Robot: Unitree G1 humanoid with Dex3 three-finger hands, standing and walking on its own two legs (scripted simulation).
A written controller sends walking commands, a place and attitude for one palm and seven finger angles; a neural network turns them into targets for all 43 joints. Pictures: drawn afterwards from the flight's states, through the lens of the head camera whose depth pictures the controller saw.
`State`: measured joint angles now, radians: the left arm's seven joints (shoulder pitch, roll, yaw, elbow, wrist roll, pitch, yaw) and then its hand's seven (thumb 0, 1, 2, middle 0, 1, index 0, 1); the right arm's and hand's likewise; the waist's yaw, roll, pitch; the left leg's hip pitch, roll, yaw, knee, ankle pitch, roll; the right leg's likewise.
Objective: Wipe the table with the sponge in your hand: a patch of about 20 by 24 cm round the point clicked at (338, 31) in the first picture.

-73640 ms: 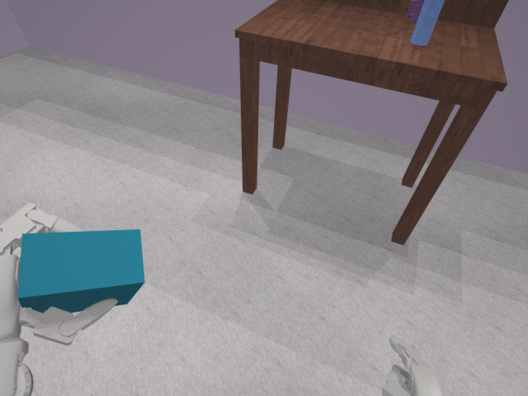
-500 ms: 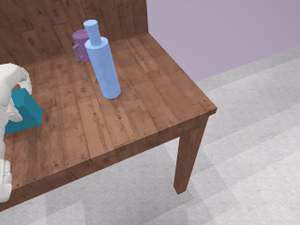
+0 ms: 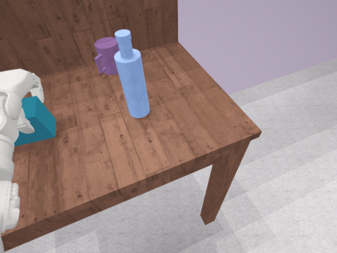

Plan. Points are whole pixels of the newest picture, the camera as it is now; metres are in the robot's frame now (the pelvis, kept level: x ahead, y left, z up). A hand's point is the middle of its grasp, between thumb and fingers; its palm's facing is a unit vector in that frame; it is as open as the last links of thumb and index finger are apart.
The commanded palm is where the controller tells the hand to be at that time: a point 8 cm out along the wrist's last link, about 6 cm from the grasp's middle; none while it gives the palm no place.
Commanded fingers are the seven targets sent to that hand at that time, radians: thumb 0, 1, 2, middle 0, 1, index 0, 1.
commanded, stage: slide back across to the first lane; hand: left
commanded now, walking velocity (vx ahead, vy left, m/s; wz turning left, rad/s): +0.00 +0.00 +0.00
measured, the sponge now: (26, 126) +0.38 +0.39 +0.10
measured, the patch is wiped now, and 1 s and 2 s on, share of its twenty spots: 0.95 0.95 1.00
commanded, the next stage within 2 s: wipe back along the first lane in 0.38 s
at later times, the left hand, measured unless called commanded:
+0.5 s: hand out of the picture +0.38 +0.42 +0.16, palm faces -0.14 +0.01 -0.99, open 9.8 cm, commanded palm +0.35 +0.41 +0.22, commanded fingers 0.00 0.10 1.30 -1.20 -1.60 -1.20 -1.60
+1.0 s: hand out of the picture +0.34 +0.40 +0.16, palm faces -0.05 +0.02 -1.00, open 9.8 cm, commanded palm +0.30 +0.38 +0.20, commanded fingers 0.00 0.10 1.30 -1.20 -1.60 -1.20 -1.60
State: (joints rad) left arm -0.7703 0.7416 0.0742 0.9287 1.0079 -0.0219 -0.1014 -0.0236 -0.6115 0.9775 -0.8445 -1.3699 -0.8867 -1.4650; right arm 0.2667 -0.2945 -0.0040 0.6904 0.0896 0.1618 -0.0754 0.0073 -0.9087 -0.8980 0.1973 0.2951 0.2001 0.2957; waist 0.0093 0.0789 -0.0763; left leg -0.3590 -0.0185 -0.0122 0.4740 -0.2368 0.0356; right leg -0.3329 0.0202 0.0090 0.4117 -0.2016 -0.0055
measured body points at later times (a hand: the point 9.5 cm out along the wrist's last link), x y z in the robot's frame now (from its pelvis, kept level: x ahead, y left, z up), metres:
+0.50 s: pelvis +0.03 +0.01 +0.00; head +0.08 +0.00 +0.45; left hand +0.38 +0.42 +0.22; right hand +0.18 -0.25 -0.12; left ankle +0.00 +0.10 -0.74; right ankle +0.00 -0.12 -0.74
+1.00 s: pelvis +0.01 +0.02 +0.00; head +0.04 +0.00 +0.45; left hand +0.34 +0.39 +0.21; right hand +0.20 -0.21 -0.11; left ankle +0.00 +0.10 -0.74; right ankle +0.00 -0.12 -0.74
